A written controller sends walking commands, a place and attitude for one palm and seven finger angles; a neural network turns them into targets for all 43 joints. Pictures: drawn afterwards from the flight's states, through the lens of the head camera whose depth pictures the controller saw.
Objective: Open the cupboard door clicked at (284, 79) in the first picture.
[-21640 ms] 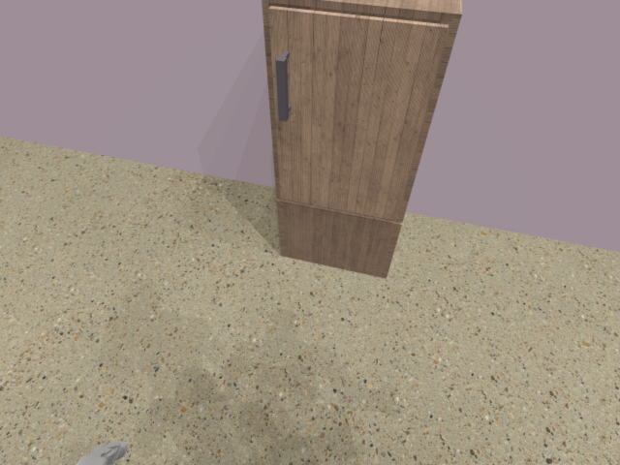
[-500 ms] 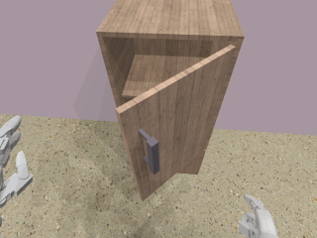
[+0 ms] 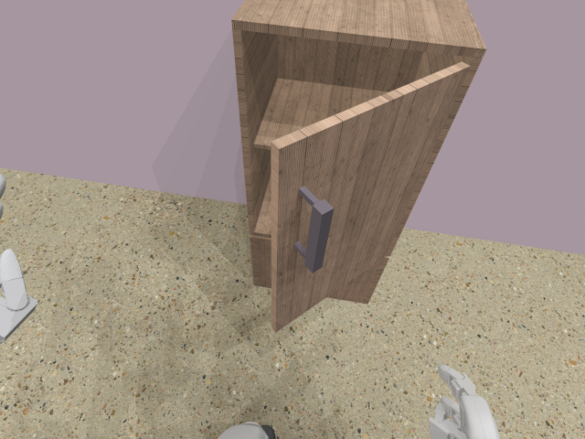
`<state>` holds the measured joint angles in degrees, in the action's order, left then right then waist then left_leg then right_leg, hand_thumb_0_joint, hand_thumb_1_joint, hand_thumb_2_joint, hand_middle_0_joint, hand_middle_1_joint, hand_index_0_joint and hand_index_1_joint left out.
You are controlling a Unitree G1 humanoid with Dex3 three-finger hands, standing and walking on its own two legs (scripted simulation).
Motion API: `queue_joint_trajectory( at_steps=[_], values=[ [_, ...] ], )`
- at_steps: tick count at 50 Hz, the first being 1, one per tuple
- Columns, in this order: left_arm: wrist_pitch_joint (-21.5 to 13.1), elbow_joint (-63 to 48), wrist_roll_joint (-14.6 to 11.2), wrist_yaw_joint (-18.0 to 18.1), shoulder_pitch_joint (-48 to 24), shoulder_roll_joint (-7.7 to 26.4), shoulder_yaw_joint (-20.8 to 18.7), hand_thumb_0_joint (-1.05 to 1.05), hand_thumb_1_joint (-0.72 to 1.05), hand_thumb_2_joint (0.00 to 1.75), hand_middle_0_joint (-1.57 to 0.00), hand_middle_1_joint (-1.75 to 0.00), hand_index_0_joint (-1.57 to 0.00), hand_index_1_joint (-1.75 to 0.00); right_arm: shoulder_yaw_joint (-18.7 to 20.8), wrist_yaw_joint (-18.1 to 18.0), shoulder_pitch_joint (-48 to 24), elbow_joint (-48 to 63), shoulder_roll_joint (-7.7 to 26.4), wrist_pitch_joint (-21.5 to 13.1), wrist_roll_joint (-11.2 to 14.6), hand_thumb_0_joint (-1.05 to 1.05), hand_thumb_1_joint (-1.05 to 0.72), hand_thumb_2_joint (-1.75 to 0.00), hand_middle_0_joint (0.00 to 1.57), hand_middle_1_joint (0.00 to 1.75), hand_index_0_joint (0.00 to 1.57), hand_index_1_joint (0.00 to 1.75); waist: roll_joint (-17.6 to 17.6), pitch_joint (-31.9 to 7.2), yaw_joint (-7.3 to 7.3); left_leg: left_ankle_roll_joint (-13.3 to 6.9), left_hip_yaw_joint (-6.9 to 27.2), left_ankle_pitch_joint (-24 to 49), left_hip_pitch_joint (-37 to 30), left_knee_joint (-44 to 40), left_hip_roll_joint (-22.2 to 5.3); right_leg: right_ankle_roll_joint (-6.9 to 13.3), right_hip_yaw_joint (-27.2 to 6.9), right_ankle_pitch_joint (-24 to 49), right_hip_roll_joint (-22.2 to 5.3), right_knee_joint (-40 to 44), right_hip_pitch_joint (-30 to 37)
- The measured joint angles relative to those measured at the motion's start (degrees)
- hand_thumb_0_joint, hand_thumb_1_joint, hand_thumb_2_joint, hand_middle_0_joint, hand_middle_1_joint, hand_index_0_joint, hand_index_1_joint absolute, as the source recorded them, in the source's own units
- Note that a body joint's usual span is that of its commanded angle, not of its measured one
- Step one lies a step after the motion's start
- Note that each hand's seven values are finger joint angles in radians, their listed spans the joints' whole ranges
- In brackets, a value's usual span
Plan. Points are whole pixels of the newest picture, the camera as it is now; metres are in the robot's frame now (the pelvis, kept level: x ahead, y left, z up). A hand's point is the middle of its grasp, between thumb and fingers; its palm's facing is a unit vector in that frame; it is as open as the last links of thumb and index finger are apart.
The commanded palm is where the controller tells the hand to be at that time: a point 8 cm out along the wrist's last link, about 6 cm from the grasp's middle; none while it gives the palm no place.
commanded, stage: step back with the hand held close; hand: left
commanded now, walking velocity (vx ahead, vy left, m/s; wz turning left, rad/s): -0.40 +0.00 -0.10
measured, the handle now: (309, 231) +0.42 +0.00 +0.02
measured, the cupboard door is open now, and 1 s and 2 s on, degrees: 45 45 45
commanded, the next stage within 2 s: stop stepping back and stand still in 0.40 s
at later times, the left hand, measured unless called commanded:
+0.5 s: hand out of the picture +0.13 +0.28 +0.20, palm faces +0.39 -0.84 -0.39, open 7.4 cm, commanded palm +0.07 +0.32 +0.19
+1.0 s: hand out of the picture +0.06 +0.23 +0.17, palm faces +0.33 -0.83 -0.45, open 7.4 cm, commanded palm -0.02 +0.29 +0.19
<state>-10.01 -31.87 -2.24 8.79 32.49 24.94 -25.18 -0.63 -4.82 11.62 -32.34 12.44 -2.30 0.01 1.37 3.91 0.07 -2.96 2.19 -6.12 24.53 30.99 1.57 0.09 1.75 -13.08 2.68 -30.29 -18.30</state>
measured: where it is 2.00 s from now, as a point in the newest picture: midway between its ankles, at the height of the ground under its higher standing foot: outside the picture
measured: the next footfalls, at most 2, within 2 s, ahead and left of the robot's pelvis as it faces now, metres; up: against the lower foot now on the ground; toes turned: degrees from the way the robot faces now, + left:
right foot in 0.64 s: -0.17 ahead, -0.08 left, +0.00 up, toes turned -4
left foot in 0.76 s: +0.01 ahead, +0.09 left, +0.00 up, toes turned -5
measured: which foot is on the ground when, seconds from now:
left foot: down 0.00-0.64, up 0.66-0.74, down 0.76-0.98, up 1.00-1.00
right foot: down 0.00-0.20, up 0.22-0.62, down 0.64-1.00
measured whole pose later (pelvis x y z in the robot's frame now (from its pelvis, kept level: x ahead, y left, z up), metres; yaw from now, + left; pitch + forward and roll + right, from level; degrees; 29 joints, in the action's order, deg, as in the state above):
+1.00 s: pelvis -0.18 +0.00 +0.00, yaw -4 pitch -3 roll +1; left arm -7.6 -24.0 -3.4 8.0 28.0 23.8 -23.7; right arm -0.7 -3.4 14.6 -36.9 11.7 -6.3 -0.2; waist 0.0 0.4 4.8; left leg 0.0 -0.4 -11.8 24.5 32.4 1.7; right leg 3.2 2.1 -22.8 2.2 -35.9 -11.0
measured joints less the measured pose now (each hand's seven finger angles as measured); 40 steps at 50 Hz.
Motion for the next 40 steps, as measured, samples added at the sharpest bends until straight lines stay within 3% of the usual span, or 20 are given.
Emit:
queue_joint_trajectory(
  at_steps=[2,5,7,9,11,14,16,19,22,26,29,31,32,34,36,38,40],
  values=[
    [-0.58,-0.39,0.19,-0.03,0.33,-0.11,-0.28,0.02,0.89,0.90,-0.21,-0.30,-0.21,-0.31,0.16,0.23,0.04,-0.48,-0.08,-0.31,-0.14,0.02,-0.90,-0.90,0.21,0.30,0.20,0.30,0.25,-0.26,-0.16,0.12,-0.27,-2.62,0.96,1.36,-0.23,0.23,-0.04,-0.36,0.17,-0.16,-0.28],
    [-1.24,-1.01,0.02,0.60,0.85,-0.46,-0.24,0.02,0.89,0.90,-0.21,-0.30,-0.21,-0.31,0.53,0.73,-0.17,-1.48,0.08,-0.58,-0.25,0.02,-0.90,-0.90,0.21,0.30,0.20,0.30,-0.04,-1.03,-0.80,2.01,-0.82,-10.05,3.36,5.95,-0.03,0.74,0.08,3.16,-0.50,0.52,-0.95],
    [-1.52,-0.97,0.08,1.13,0.34,-1.04,0.45,0.02,0.89,0.90,-0.21,-0.30,-0.21,-0.31,0.86,0.84,-0.61,-2.71,0.30,-0.35,-0.32,0.02,-0.90,-0.90,0.21,0.30,0.20,0.30,-0.41,-1.40,-1.18,2.79,-1.21,-12.29,3.43,10.69,-0.15,0.05,-0.12,4.30,-0.92,-0.49,-1.62],
    [-1.17,-0.41,0.08,1.37,-0.84,-1.48,1.33,0.02,0.89,0.90,-0.21,-0.30,-0.21,-0.31,1.00,0.66,-0.53,-3.57,0.46,0.24,-0.19,0.02,-0.90,-0.90,0.21,0.30,0.20,0.30,-0.71,-2.65,-0.92,2.76,-1.25,-13.93,1.20,9.98,-0.79,-0.78,0.15,3.42,-1.23,-1.50,-2.72],
    [-0.61,0.36,0.10,1.45,-3.30,-1.75,1.79,0.02,0.89,0.90,-0.21,-0.30,-0.21,-0.31,0.90,-0.01,-0.96,-3.62,0.47,0.45,-0.16,0.02,-0.90,-0.90,0.21,0.30,0.20,0.30,-1.20,-2.15,-0.48,1.05,-1.58,-6.11,1.40,7.27,-0.75,-1.27,0.12,-1.54,-1.40,-4.34,-4.48],
    [-0.31,1.47,0.56,1.21,-5.98,-1.30,0.71,0.02,0.89,0.90,-0.21,-0.30,-0.21,-0.31,1.15,-0.09,-2.01,-3.49,-0.88,-1.10,-0.93,0.02,-0.90,-0.90,0.21,0.30,0.20,0.30,-1.05,-0.35,-0.07,-1.39,-1.04,-2.32,2.03,5.01,-1.31,-1.02,-3.04,-10.18,1.75,-20.60,-8.37],
    [-0.25,0.44,0.42,1.01,-5.68,-0.37,-0.44,0.02,0.89,0.90,-0.21,-0.30,-0.21,-0.31,1.11,0.79,-2.09,-3.48,-2.24,-2.17,-1.29,0.02,-0.90,-0.90,0.21,0.30,0.20,0.30,-0.93,-0.47,0.10,-1.45,-0.36,-0.53,2.28,2.02,-2.21,-0.96,-3.72,-12.57,3.45,-28.50,-8.62],
    [-0.41,-3.84,-0.21,1.22,-3.44,0.71,-1.61,0.02,0.89,0.90,-0.21,-0.30,-0.21,-0.31,0.50,2.22,-1.95,-3.48,-3.84,-3.49,-1.25,0.02,-0.90,-0.90,0.21,0.30,0.20,0.30,-1.76,-1.86,-0.75,-1.06,-0.90,2.91,2.76,-2.86,-3.70,-1.13,-3.42,-14.30,3.30,-32.21,-5.93],
    [-0.94,-7.03,-0.89,1.06,-2.14,1.00,-1.17,0.02,0.89,0.90,-0.21,-0.30,-0.21,-0.30,-0.22,2.84,-2.36,-3.85,-4.68,-4.28,-1.40,0.02,-0.90,-0.90,0.21,0.30,0.20,0.30,-2.40,-3.70,-1.21,-0.72,-1.69,6.46,3.17,-7.88,-4.64,-0.95,-2.74,-16.57,2.27,-28.26,-0.91],
    [-1.44,-6.37,-1.64,0.33,-3.02,1.86,-0.51,0.02,0.89,0.90,-0.21,-0.30,-0.21,-0.30,-0.92,2.87,-3.90,-3.95,-5.11,-4.66,-1.85,0.02,-0.90,-0.90,0.21,0.30,0.20,0.30,-2.55,-5.40,-0.75,0.05,-2.39,11.82,3.72,-14.61,-5.05,0.11,-1.26,-19.21,2.49,-17.45,5.86],
    [-1.31,-4.27,-2.58,-0.33,-3.00,3.38,-1.31,0.02,0.89,0.90,-0.21,-0.30,-0.21,-0.30,-1.06,2.95,-4.93,-2.87,-5.08,-4.52,-1.85,0.01,-0.90,-0.90,0.21,0.30,0.20,0.30,-2.75,-5.59,0.10,1.26,-3.29,15.00,4.55,-17.52,-4.45,1.76,0.98,-18.53,2.75,-3.90,11.47],
    [-1.17,-4.03,-3.24,-0.63,-1.28,5.42,-3.11,0.02,0.89,0.90,-0.21,-0.30,-0.21,-0.30,-1.43,3.10,-5.50,-1.37,-4.87,-4.21,-1.48,0.01,-0.90,-0.90,0.21,0.30,0.20,0.30,-4.72,-5.08,0.12,2.16,-5.46,14.20,6.74,-14.86,-2.75,3.29,1.28,-13.83,1.27,6.37,14.92],
    [-1.46,-4.01,-3.26,-0.93,-0.45,5.55,-3.44,0.02,0.89,0.90,-0.21,-0.30,-0.21,-0.30,-1.56,3.12,-6.02,-1.13,-4.15,-4.00,-1.31,0.01,-0.90,-0.90,0.21,0.30,0.20,0.30,-4.52,-4.20,-0.08,2.53,-5.88,10.91,8.69,-10.43,-2.57,3.57,1.05,-12.04,0.85,7.72,15.13],
    [-1.28,-4.18,-3.21,-1.79,1.75,4.91,-2.06,0.02,0.89,0.90,-0.21,-0.30,-0.21,-0.31,-1.47,2.96,-5.02,-2.75,-2.42,-2.95,-1.38,0.01,-0.90,-0.90,0.21,0.30,0.20,0.30,-1.80,-3.29,-0.13,3.37,-3.59,0.29,10.86,1.03,-2.92,3.14,1.32,-12.36,2.09,5.25,15.80],
    [-1.13,-4.90,-3.10,-2.27,4.71,5.23,-1.78,0.02,0.89,0.90,-0.22,-0.30,-0.22,-0.31,-1.42,2.81,-1.23,-4.46,-1.73,-2.21,-0.78,0.01,-0.90,-0.90,0.21,0.30,0.20,0.30,-2.23,-5.30,-1.13,3.63,-2.76,-3.95,9.49,9.74,-1.83,2.74,0.26,-13.53,1.46,4.00,17.03],
    [-1.27,-4.78,-2.72,-2.05,6.17,4.82,-2.52,0.02,0.88,0.90,-0.22,-0.30,-0.22,-0.31,-1.46,2.22,2.77,-5.62,-1.18,-1.96,-0.19,0.01,-0.90,-0.90,0.21,0.30,0.20,0.30,-3.28,-7.87,-1.83,3.08,-3.70,-3.16,4.48,9.73,-1.63,2.43,-0.84,-14.79,0.61,2.85,18.05],
    [-1.39,-1.80,-2.39,-1.48,3.24,3.30,-2.63,0.02,0.88,0.90,-0.22,-0.30,-0.22,-0.31,-1.00,1.25,4.91,-6.69,-0.20,-2.33,0.27,0.02,-0.90,-0.90,0.21,0.30,0.20,0.30,-3.70,-8.88,-1.09,0.88,-3.95,-6.48,0.66,5.90,-0.22,1.79,-0.47,-16.81,-0.65,-1.22,17.42]
  ],
)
